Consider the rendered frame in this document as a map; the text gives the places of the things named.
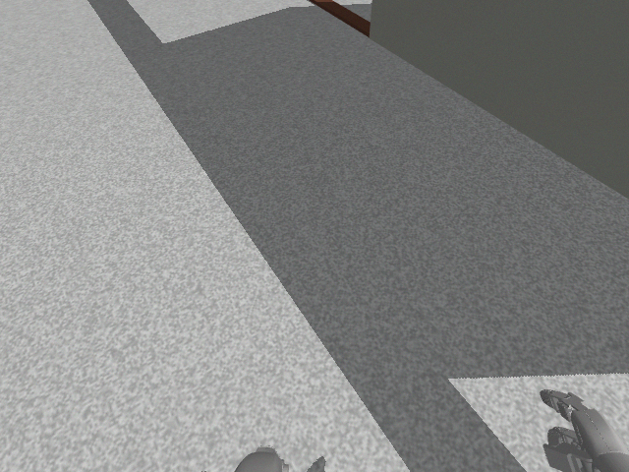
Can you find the right robot arm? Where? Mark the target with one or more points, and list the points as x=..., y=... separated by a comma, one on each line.
x=611, y=462

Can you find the right robot hand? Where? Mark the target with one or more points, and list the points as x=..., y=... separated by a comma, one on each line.
x=574, y=451

